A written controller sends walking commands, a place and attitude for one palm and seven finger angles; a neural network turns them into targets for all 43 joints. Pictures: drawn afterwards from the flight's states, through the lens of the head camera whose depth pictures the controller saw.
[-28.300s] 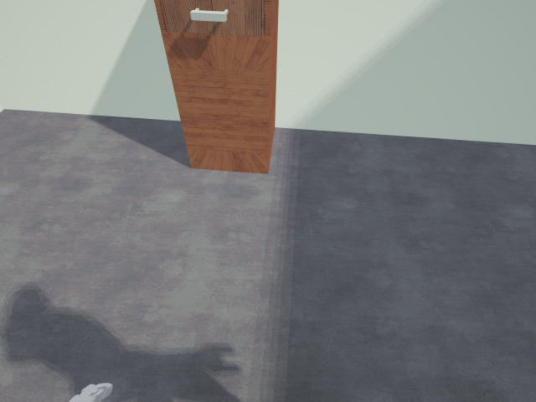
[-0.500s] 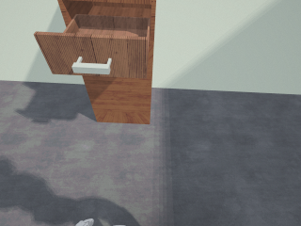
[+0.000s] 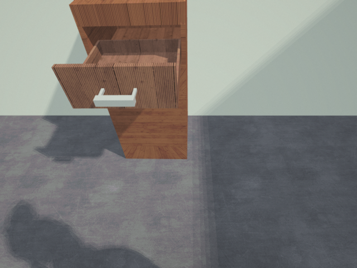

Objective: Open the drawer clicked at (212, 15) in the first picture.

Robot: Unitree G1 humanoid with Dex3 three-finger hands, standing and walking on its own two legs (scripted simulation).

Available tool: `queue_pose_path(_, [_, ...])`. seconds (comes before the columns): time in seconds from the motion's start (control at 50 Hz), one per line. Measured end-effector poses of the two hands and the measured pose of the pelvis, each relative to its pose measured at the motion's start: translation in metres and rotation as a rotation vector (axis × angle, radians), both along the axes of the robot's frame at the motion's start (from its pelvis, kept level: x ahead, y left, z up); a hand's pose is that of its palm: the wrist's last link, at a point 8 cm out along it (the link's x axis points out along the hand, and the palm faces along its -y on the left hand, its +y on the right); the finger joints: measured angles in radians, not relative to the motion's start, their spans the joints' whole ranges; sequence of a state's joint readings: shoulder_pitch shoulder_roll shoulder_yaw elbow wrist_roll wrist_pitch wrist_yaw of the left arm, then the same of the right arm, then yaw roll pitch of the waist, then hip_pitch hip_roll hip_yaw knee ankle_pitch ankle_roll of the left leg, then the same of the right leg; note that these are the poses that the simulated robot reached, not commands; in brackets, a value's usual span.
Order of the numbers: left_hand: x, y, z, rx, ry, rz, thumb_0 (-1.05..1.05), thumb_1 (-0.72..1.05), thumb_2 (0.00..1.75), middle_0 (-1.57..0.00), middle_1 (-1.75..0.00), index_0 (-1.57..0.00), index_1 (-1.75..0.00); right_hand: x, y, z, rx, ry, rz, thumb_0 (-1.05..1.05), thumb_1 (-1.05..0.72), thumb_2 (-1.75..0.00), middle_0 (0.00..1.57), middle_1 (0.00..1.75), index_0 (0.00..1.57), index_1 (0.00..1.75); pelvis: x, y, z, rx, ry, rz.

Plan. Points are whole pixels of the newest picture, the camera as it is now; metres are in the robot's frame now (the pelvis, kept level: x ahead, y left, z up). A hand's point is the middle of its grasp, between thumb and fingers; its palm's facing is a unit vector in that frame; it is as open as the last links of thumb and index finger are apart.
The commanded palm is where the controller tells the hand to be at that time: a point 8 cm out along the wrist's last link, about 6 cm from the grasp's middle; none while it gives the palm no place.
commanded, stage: let the arm hang, fingers relaxed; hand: left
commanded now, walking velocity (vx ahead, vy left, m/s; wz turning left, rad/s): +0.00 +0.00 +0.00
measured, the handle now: (116, 96) +0.60 +0.24 +0.04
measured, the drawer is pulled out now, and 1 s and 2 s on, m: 0.30 0.30 0.30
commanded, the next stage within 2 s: look to check the result in 0.26 s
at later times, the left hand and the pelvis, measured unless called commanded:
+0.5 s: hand out of the picture +0.08 +0.22 -0.16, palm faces -0.03 -0.94 -0.33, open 7.4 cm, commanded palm none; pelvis +0.01 -0.01 +0.00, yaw +0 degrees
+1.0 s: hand out of the picture +0.12 +0.23 -0.15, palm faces -0.04 -0.93 -0.36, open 7.4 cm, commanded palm none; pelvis +0.03 -0.02 +0.00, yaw +0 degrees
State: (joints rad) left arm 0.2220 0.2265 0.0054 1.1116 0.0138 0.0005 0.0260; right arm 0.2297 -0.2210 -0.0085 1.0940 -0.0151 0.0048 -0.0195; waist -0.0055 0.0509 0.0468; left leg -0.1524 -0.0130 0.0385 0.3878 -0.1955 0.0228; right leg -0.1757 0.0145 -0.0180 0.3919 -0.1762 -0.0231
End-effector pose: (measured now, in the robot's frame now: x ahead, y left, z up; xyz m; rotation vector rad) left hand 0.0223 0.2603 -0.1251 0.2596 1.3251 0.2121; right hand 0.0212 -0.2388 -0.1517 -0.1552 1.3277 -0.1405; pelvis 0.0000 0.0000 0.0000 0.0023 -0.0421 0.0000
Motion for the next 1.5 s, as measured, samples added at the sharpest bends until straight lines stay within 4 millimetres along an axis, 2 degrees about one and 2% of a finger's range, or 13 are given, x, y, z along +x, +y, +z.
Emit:
queue_pose_path(0.1, [0.017, -0.009, -0.002, -0.023, -0.036, -0.02, 0.01, 0.91, 0.9, -0.2, -0.3, -0.2, -0.3, 0.012, -0.012, 0.006, -0.025, -0.026, 0.004, 0.0, -0.9, -0.9, 0.2, 0.3, 0.2, 0.3, 0.001, -0.003, 0.001, 0.0, -0.002, -0.002])
queue_pose_path(0.22, [0.032, -0.012, -0.003, -0.032, -0.055, -0.037, 0.01, 0.91, 0.9, -0.2, -0.3, -0.2, -0.3, 0.015, -0.028, 0.012, -0.062, -0.019, 0.002, 0.0, -0.9, -0.9, 0.2, 0.3, 0.2, 0.3, 0.004, -0.007, 0.002, -0.001, 0.001, -0.003])
queue_pose_path(0.48, [0.051, 0.004, 0.005, 0.02, -0.049, -0.051, 0.01, 0.91, 0.9, -0.2, -0.3, -0.2, -0.3, 0.018, -0.049, 0.017, -0.099, 0.02, 0.003, 0.0, -0.9, -0.9, 0.2, 0.3, 0.2, 0.3, 0.013, -0.012, 0.003, -0.001, 0.008, -0.004])
queue_pose_path(0.64, [0.067, 0.014, 0.012, 0.052, -0.072, -0.062, 0.01, 0.91, 0.9, -0.2, -0.3, -0.2, -0.3, 0.036, -0.058, 0.019, -0.107, -0.009, 0.011, 0.01, -0.9, -0.9, 0.2, 0.3, 0.21, 0.3, 0.018, -0.015, 0.004, -0.002, 0.009, -0.006])
queue_pose_path(0.84, [0.086, 0.015, 0.016, 0.058, -0.098, -0.079, 0.01, 0.91, 0.9, -0.2, -0.3, -0.2, -0.3, 0.061, -0.068, 0.025, -0.128, -0.05, 0.027, 0.0, -0.9, -0.9, 0.2, 0.3, 0.21, 0.3, 0.025, -0.016, 0.005, -0.002, 0.014, -0.008])
queue_pose_path(1.08, [0.098, 0.013, 0.014, 0.051, -0.107, -0.085, 0.01, 0.9, 0.9, -0.2, -0.3, -0.2, -0.3, 0.075, -0.073, 0.03, -0.147, -0.065, 0.033, 0.0, -0.9, -0.9, 0.2, 0.3, 0.21, 0.3, 0.034, -0.017, 0.005, -0.003, 0.016, -0.009])
queue_pose_path(1.5, [0.102, 0.016, 0.013, 0.051, -0.089, -0.085, 0.01, 0.91, 0.9, -0.2, -0.3, -0.2, -0.3, 0.076, -0.068, 0.028, -0.139, -0.039, 0.028, 0.01, -0.9, -0.9, 0.2, 0.3, 0.21, 0.3, 0.042, -0.016, 0.005, -0.003, 0.021, -0.01])
